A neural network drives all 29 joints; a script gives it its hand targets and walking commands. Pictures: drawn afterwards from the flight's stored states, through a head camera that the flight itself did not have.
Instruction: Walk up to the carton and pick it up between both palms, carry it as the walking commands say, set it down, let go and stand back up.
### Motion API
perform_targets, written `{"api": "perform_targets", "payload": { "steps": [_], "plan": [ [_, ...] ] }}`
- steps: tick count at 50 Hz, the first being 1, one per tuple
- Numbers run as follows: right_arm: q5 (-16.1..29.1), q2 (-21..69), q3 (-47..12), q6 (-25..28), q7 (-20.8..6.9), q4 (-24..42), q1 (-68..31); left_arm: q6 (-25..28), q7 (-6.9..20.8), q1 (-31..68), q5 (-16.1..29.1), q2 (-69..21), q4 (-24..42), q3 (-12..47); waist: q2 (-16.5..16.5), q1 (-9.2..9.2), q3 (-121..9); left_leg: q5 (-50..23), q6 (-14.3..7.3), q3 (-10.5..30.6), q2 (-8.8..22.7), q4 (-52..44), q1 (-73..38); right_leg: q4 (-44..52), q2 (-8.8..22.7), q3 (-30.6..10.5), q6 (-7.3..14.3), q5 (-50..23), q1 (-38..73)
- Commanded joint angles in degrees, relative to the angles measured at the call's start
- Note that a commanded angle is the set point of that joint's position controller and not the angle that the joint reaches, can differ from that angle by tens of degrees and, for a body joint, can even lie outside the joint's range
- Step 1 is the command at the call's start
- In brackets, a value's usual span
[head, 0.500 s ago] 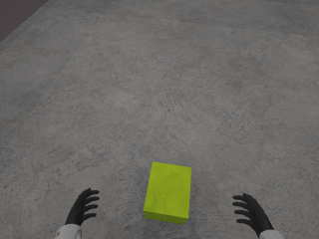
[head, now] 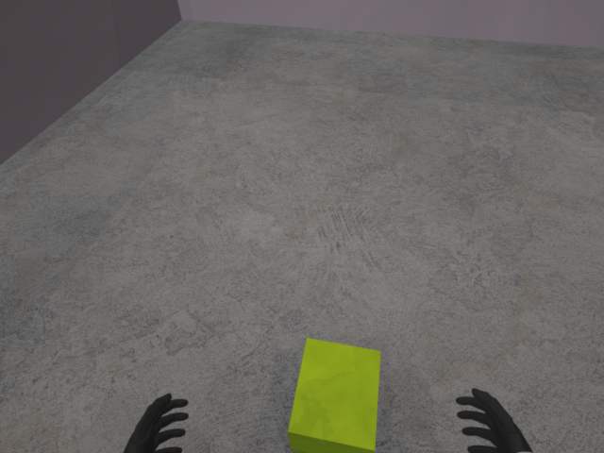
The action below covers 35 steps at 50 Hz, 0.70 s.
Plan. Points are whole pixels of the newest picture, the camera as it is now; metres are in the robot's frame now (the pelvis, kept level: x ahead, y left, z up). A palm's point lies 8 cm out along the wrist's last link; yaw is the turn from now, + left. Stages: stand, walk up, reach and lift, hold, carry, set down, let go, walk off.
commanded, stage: let go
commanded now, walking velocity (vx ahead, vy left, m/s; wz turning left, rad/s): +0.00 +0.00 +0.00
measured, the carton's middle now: (335, 401) +0.40 -0.05 -0.67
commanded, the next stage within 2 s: stand in 0.04 s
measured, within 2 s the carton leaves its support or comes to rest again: neither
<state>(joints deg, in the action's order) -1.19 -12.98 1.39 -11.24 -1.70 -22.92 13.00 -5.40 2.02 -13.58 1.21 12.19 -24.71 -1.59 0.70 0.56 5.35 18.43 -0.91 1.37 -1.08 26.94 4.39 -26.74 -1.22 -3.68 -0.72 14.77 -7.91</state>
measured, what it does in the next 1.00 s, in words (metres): stands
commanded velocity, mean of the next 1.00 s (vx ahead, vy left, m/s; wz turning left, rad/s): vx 0.00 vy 0.00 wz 0.00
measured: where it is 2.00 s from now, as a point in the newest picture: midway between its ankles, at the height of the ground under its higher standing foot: outside the picture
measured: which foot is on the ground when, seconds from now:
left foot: down 0.00-1.00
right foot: down 0.00-1.00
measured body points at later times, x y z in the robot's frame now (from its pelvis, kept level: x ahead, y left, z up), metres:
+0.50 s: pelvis +0.01 -0.02 +0.00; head +0.02 -0.03 +0.45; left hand +0.13 +0.28 -0.09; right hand +0.16 -0.30 -0.11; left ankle -0.04 +0.11 -0.74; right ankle +0.00 -0.13 -0.74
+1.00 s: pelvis +0.01 -0.02 +0.01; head +0.00 -0.04 +0.46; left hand +0.10 +0.29 -0.10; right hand +0.12 -0.32 -0.11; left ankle -0.04 +0.11 -0.74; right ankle +0.00 -0.13 -0.74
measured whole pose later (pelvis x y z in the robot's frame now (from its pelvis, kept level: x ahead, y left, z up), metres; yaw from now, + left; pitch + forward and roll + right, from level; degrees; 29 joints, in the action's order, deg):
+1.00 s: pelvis +0.01 -0.02 +0.01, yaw +2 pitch -2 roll +0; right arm -1.7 -21.7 0.1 0.6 1.6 -52.4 10.0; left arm -0.2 -0.8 -8.0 -1.5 20.2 -54.6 -1.4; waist 1.9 0.5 0.9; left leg 15.2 1.0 3.1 0.2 21.3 4.4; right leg -22.6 -1.7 -1.4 1.0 12.8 -8.1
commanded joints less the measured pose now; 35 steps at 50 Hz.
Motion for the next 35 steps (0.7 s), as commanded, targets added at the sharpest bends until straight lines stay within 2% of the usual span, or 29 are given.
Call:
{"api": "perform_targets", "payload": {
  "steps": [1,2,3,5,7,12,17,25,35],
  "plan": [
    [-0.86,-4.75,1.29,-0.99,0.89,5.46,-1.35,1.04,-0.36,0.63,-0.66,4.48,3.91,-1.61,0.49,0.47,-3.93,-21.10,1.96,-0.69,0.30,-2.38,2.07,0.87,-3.39,3.09,-0.55,-9.35,1.40],
    [-1.08,-4.78,1.41,-1.10,1.03,5.71,-1.77,1.10,-0.28,0.56,-0.97,4.35,3.83,-1.64,0.38,0.67,-4.06,-21.05,1.92,-0.71,0.37,-2.00,1.71,0.69,-3.24,3.46,-0.67,-9.21,0.91],
    [-1.01,-12.34,3.56,3.47,2.84,-1.04,-5.12,1.93,-2.14,1.15,-4.06,11.79,-3.61,-3.60,5.89,0.65,-3.47,-10.33,2.83,0.80,2.23,-1.89,10.10,1.32,2.47,0.96,-0.77,-9.54,-3.84],
    [-1.61,-10.57,3.23,7.37,3.19,-3.76,-3.79,3.03,-3.18,1.52,-4.81,12.95,-5.70,-3.51,1.72,-0.03,-3.56,-2.81,1.95,2.37,2.70,-2.64,8.46,2.32,3.42,-1.10,0.26,-3.97,-6.00],
    [-1.57,-10.22,3.15,9.24,2.87,-6.23,-3.64,3.89,-3.33,2.68,-4.68,12.15,-7.22,-3.43,0.22,-0.29,-4.16,-1.29,1.32,3.62,3.39,-3.05,7.82,2.92,3.46,-1.65,0.56,-0.43,-7.00],
    [-1.24,-11.80,3.00,10.78,2.51,-10.18,-4.08,5.23,-2.94,3.65,-4.02,12.81,-10.72,-3.09,-0.93,-0.47,-7.84,-11.03,1.15,4.34,4.03,-1.90,4.73,1.74,4.16,-1.83,1.12,-10.17,-4.78],
    [-1.13,-13.43,2.53,11.32,2.97,-14.02,-3.89,5.61,-3.36,4.01,-3.71,14.51,-14.06,-2.74,-1.42,-0.40,-8.62,-16.04,1.34,4.65,4.51,-1.88,3.26,2.11,5.02,-2.38,1.33,-15.08,-2.72],
    [-0.91,-14.99,1.72,11.66,3.26,-18.61,-3.79,5.65,-3.53,4.81,-3.23,16.08,-18.68,-2.39,-0.91,-0.24,-8.14,-18.54,1.45,4.92,5.05,-3.21,2.64,3.14,5.75,-2.93,1.53,-18.44,-0.24],
    [-0.68,-15.99,1.10,12.11,3.53,-22.52,-4.29,5.76,-3.38,6.16,-2.91,16.68,-23.06,-2.08,-0.33,-0.08,-7.46,-18.46,1.42,5.07,5.72,-5.47,2.43,4.77,6.08,-3.18,1.77,-18.58,1.58]
  ]
}}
